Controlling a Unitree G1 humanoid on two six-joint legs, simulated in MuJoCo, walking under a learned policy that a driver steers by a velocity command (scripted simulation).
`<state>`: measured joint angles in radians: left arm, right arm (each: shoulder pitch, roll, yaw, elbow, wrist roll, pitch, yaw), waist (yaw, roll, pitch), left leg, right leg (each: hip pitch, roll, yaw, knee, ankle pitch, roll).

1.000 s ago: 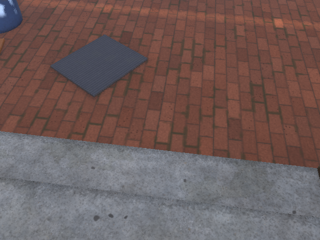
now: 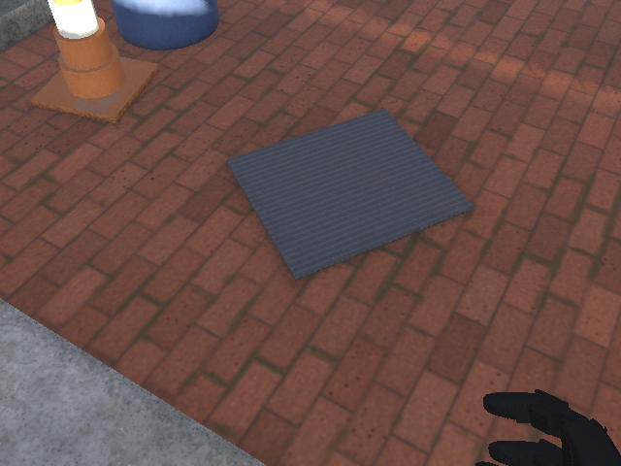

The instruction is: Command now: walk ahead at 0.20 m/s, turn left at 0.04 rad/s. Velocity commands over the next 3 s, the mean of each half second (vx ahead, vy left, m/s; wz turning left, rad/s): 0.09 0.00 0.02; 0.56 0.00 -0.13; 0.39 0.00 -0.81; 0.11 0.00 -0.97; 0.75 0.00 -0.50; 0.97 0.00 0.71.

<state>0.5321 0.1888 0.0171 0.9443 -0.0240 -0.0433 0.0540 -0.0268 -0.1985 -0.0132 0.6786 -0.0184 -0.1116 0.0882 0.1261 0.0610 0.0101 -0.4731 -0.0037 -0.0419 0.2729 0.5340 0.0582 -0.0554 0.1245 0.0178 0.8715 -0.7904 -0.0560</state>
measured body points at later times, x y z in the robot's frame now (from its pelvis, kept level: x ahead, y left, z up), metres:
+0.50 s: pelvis +0.13 -0.02 -0.05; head +0.12 -0.03 +0.40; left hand +0.21 +0.22 -0.18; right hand +0.20 -0.25 -0.19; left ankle +0.17 +0.08 -0.78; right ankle +0.14 -0.16 -0.78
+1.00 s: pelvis +0.29 +0.04 -0.05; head +0.30 +0.05 +0.40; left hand +0.32 +0.30 -0.19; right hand +0.42 -0.22 -0.15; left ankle +0.28 +0.14 -0.78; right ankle +0.21 -0.13 -0.71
